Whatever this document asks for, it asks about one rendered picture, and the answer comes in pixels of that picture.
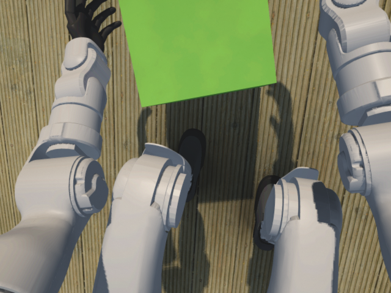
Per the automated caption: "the left robot upper arm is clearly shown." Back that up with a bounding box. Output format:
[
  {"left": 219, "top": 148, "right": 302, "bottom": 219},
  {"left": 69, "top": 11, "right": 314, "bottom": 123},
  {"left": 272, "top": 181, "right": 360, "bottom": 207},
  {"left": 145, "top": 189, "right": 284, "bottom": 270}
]
[{"left": 0, "top": 155, "right": 109, "bottom": 293}]

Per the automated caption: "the right robot foot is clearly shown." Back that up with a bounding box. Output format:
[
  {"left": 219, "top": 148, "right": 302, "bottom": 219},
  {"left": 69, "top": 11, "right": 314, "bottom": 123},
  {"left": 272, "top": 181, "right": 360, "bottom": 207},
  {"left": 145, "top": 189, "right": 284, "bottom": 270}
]
[{"left": 253, "top": 175, "right": 280, "bottom": 251}]

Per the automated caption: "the right robot upper arm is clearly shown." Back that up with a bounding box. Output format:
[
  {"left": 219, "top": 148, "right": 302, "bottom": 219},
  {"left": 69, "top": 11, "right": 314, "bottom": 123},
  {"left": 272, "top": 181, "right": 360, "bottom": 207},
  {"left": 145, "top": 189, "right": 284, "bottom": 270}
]
[{"left": 337, "top": 122, "right": 391, "bottom": 282}]

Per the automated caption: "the left robot forearm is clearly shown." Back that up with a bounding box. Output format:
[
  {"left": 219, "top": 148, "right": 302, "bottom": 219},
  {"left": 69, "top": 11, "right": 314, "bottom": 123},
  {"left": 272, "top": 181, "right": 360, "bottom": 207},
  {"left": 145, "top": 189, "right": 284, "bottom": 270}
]
[{"left": 15, "top": 37, "right": 111, "bottom": 207}]

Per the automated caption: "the right robot forearm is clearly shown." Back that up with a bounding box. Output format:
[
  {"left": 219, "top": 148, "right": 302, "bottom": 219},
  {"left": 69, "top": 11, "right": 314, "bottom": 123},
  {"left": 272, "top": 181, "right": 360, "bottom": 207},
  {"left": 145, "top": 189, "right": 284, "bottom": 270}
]
[{"left": 318, "top": 0, "right": 391, "bottom": 127}]

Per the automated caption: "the carton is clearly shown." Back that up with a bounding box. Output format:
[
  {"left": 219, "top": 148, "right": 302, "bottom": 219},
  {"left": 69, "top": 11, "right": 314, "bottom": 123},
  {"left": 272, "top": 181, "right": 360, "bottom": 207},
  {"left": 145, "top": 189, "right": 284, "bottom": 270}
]
[{"left": 119, "top": 0, "right": 277, "bottom": 107}]

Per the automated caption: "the left robot hand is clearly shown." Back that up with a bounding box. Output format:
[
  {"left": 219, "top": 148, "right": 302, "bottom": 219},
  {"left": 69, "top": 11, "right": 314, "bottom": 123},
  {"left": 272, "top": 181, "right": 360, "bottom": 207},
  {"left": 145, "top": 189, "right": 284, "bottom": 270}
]
[{"left": 65, "top": 0, "right": 122, "bottom": 53}]

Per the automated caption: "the left robot shin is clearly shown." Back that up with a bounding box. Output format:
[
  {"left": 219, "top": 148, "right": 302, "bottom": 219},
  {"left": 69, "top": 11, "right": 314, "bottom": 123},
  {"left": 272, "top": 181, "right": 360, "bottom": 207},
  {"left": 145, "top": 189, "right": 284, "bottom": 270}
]
[{"left": 111, "top": 143, "right": 192, "bottom": 202}]

